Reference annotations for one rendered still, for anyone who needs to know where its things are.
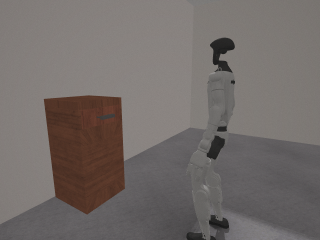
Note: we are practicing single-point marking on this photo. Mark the right robot forearm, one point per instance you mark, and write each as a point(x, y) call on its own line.
point(227, 121)

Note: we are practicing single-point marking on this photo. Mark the robot left shin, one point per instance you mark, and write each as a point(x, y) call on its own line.
point(203, 211)

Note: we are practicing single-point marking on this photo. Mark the robot right foot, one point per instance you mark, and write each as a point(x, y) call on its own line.
point(223, 222)

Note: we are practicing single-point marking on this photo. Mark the left robot forearm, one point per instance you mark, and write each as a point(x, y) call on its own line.
point(212, 126)

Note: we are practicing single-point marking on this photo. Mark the drawer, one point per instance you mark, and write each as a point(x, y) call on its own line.
point(89, 116)

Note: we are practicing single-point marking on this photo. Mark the handle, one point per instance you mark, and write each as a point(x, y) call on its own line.
point(108, 116)

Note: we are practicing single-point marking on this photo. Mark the robot left hand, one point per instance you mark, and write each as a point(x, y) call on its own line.
point(199, 159)

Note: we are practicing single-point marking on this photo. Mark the right robot upper arm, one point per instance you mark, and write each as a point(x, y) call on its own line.
point(233, 105)

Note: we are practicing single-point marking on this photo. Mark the cabinet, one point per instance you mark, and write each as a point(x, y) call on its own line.
point(87, 164)

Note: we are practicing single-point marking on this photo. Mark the left robot upper arm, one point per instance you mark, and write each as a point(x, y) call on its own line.
point(216, 81)

